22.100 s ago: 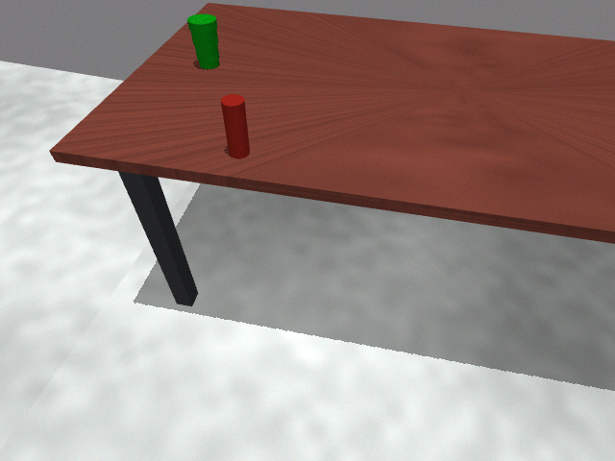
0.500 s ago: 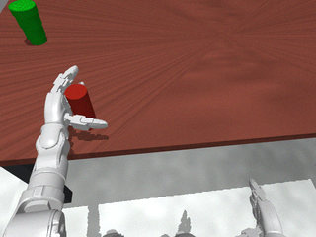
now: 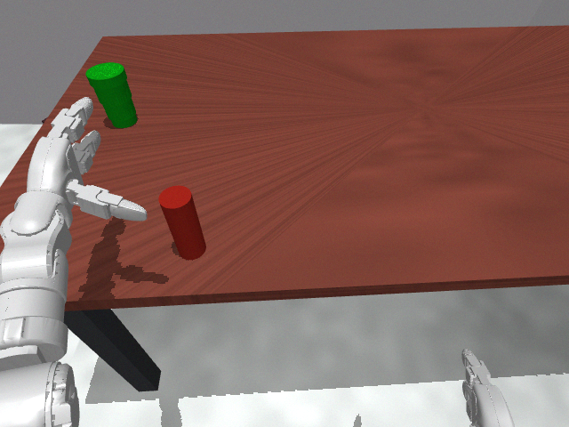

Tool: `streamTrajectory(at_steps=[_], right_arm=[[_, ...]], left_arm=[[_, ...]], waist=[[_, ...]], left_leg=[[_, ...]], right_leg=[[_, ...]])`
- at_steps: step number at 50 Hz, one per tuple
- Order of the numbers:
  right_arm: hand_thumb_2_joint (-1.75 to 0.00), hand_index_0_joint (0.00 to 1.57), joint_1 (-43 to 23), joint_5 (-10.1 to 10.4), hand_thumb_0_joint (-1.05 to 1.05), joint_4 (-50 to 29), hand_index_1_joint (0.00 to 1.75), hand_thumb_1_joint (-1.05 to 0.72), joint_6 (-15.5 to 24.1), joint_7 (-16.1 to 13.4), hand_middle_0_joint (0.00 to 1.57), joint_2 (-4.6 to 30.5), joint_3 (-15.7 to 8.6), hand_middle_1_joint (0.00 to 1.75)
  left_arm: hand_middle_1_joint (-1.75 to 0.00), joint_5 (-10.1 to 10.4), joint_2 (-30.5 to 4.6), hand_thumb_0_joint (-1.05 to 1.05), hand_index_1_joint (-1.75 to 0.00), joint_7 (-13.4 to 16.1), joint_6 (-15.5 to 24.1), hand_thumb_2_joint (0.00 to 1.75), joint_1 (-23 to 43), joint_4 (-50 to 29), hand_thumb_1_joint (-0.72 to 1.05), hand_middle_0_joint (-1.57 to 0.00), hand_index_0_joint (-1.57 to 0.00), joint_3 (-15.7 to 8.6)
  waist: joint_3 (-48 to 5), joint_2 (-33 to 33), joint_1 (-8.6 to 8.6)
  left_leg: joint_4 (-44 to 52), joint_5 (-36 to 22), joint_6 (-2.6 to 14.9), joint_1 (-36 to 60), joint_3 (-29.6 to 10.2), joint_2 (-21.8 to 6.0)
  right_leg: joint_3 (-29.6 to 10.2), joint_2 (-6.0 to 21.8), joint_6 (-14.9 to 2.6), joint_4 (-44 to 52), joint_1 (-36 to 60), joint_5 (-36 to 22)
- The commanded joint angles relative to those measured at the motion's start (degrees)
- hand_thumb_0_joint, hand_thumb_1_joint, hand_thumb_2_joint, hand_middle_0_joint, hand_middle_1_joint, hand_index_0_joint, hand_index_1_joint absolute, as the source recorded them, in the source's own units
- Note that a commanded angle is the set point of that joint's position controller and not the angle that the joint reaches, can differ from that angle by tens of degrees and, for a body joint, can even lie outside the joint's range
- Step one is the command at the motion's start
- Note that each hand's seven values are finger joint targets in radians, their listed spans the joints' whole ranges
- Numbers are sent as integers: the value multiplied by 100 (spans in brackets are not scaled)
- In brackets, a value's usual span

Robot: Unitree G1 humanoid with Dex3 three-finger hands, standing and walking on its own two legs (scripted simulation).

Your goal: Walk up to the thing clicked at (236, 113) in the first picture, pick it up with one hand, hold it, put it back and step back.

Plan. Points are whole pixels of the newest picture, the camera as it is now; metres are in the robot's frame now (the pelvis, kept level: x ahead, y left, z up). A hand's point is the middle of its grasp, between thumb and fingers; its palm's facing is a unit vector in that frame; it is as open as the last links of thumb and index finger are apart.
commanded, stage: sink last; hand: left
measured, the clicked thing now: (184, 225) +0.43 +0.14 +0.05
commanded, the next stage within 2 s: home in 1.00 s
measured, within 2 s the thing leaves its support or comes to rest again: neither
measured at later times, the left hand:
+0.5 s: hand (31, 319) +0.23 +0.25 +0.14, palm faces +0.33 -0.88 -0.33, open 17.5 cm
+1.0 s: hand out of the picture +0.17 +0.28 +0.13, palm faces +0.46 -0.79 -0.40, open 17.4 cm
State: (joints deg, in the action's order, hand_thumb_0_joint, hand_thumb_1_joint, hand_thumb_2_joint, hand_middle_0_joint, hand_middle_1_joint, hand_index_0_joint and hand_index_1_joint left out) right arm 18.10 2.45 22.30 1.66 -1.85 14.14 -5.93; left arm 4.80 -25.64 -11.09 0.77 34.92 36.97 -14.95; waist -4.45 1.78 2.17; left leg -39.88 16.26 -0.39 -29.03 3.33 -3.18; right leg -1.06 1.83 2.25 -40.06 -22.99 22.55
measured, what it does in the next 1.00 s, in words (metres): stands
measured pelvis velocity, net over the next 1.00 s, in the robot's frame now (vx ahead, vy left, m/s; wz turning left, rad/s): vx -0.01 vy -0.01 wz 0.04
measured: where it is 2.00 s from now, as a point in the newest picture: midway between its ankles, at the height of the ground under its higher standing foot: outside the picture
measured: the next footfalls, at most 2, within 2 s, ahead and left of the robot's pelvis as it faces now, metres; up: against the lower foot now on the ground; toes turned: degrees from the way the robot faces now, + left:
none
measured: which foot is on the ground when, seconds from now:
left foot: down 0.00-1.00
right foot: down 0.00-1.00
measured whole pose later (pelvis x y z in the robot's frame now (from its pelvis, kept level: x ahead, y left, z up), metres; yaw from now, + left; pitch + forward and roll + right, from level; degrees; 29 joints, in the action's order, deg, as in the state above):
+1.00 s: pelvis -0.01 -0.01 +0.02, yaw +2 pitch -5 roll +0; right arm 19.5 1.5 26.9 9.7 -3.2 14.2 -10.2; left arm 2.9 -19.5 2.6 16.9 -24.1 -5.0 -21.3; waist 2.6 1.3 -3.1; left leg -25.2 8.8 -1.1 -11.9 1.5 -2.0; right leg 1.4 2.4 1.3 -27.1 -5.9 16.7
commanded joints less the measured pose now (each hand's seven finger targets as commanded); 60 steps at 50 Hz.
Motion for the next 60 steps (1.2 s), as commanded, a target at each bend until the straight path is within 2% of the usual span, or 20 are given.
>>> streamTrajectory(at_steps=[1,3,6,8,11,13,15,20,23,26,27,28,31,32,34,40,46,55,57,60], right_arm=[[-5,5,-152,12,0,-1231,5,61,309,-112,5,887,-433,5],[-5,5,-63,37,0,-1078,5,61,307,-59,5,457,-108,5],[-5,5,-36,29,0,-936,5,61,350,-15,5,558,-294,5],[-5,5,-192,7,0,-732,5,60,372,79,5,273,-24,5],[-5,5,-310,-7,0,-574,5,58,423,30,5,780,-532,5],[-5,5,-439,-18,0,-603,5,57,445,1,5,721,-444,5],[-5,5,-465,-9,0,-811,5,58,461,-108,5,1128,-804,5],[-5,5,-253,12,0,-499,5,56,455,-175,5,884,-745,5],[-5,5,-209,12,0,-388,5,56,460,-178,5,722,-682,5],[-5,5,-382,16,0,-541,5,56,541,-170,5,600,-545,5],[-5,5,-460,-2,0,-698,5,56,594,-194,5,853,-765,5],[-5,5,-338,-9,0,-535,5,56,614,-180,5,614,-600,5],[-5,5,-309,-31,0,-553,5,59,724,-198,5,831,-826,5],[-4,5,-167,-40,0,-374,5,59,730,-188,5,630,-684,5],[-4,5,-383,-71,0,-700,5,60,815,-245,5,876,-883,5],[-4,5,-295,-98,0,-693,6,61,1020,-284,5,992,-941,6],[-4,5,-279,-79,0,-478,5,60,1094,-173,5,657,-591,5],[-7,5,-671,-154,0,-349,6,52,1170,-198,5,1171,-993,6],[-23,12,-584,-132,0,-401,16,36,1168,-165,12,921,-807,16],[-40,11,-577,-78,0,-94,16,12,1085,-87,11,367,-361,16]], left_arm=[[-3,-145,-1914,0,-5,306,434,7,1848,-1477,-54,-5,-2,-789],[-2,-155,-1755,0,-5,381,529,7,1614,-1806,-55,-5,-2,-715],[-2,-160,-1730,0,-5,558,599,7,853,-2208,-55,-5,-2,-836],[-2,-155,-1248,0,-5,604,654,7,451,-2679,-55,-5,-3,-542],[-3,-109,-1156,0,-5,797,721,6,-392,-3392,-55,-5,-3,-600],[-4,-100,-1004,0,-5,906,838,5,-881,-4161,-55,-5,-4,-560],[-3,-70,-966,0,-5,1037,894,5,-1756,-4654,-54,-5,-4,-663],[-5,-15,-680,0,-5,1240,1119,4,-3422,-5814,-54,-5,-5,-792],[-4,-21,-312,0,-5,1262,1222,4,-4566,-6049,-54,-5,-5,-581],[-4,-32,-417,0,-5,1315,1409,4,-5113,-6685,-53,-5,-4,-705],[-4,-31,-565,0,-5,1347,1459,5,-5253,-6863,-54,-5,-4,-898],[-4,-43,-389,0,-5,1343,1500,5,-5587,-6898,-54,-5,-4,-781],[-4,-36,-488,0,-4,1373,1615,5,-6066,-6735,-51,-4,-3,-1058],[-3,-52,-432,0,-4,1364,1632,5,-5822,-6619,-51,-4,-3,-1042],[-3,-80,-533,0,-4,1410,1704,5,-5453,-6391,-51,-4,-3,-1201],[-3,-130,-626,0,-3,1413,1848,4,-5397,-5590,-49,-3,-3,-1378],[-2,-152,-508,0,-3,1397,2015,5,-5289,-5632,-51,-4,-2,-1139],[-4,-211,-468,0,-6,1459,2114,6,-5464,-6032,-58,-6,-4,-949],[-6,-223,-429,0,-6,1446,2115,7,-5740,-5848,-53,-5,-5,-996],[-5,-188,20,0,-5,1370,2080,5,-5820,-5534,-56,-5,-5,-539]], waist=[[-1581,-423,-132],[-1525,-32,-268],[-1442,332,-297],[-1270,447,-344],[-1220,534,-278],[-1210,360,-337],[-1214,109,-275],[-542,-55,-310],[-241,-48,-338],[-33,114,-445],[-26,95,-423],[14,209,-475],[329,115,-421],[454,87,-383],[450,-101,-273],[531,-330,-390],[584,176,-544],[222,219,-481],[342,75,-482],[721,-51,-527]], left_leg=[[515,-1412,151,1554,39,228],[611,-1331,131,1623,55,243],[723,-1354,87,1779,54,215],[789,-1403,52,1794,39,191],[926,-1278,-2,2055,-22,131],[925,-1389,3,2078,1,154],[1010,-1368,5,2219,-23,141],[1260,-1023,11,2099,-30,145],[1271,-1208,43,2032,39,207],[1387,-892,54,1957,48,248],[1452,-678,46,1974,32,236],[1459,-724,52,1970,51,267],[1510,-507,68,1891,62,293],[1551,-375,84,1886,60,304],[1634,-211,95,1993,32,303],[1801,-115,120,2124,5,354],[1953,-393,71,2170,25,361],[1996,-806,42,2436,18,290],[1994,-827,55,2432,21,284],[2068,-714,85,2256,51,307]], right_leg=[[337,-136,-75,759,348,-2054],[327,-124,-118,834,355,-1841],[363,-140,-163,928,338,-1727],[396,-174,-199,953,302,-1703],[440,-216,-239,1075,298,-1500],[434,-215,-221,1120,461,-1637],[453,-240,-210,1200,592,-1620],[494,-263,-220,1374,602,-1257],[450,-212,-186,1399,652,-1515],[455,-185,-212,1527,709,-1158],[460,-196,-225,1578,718,-936],[450,-175,-227,1606,754,-985],[448,-153,-210,1732,725,-781],[431,-142,-201,1783,660,-672],[395,-131,-182,1889,628,-507],[419,-91,-165,2048,718,-374],[450,-94,-217,2016,889,-687],[468,-171,-243,2074,1290,-1100],[483,-186,-227,2120,1301,-1102],[475,-161,-203,2198,1192,-1002]])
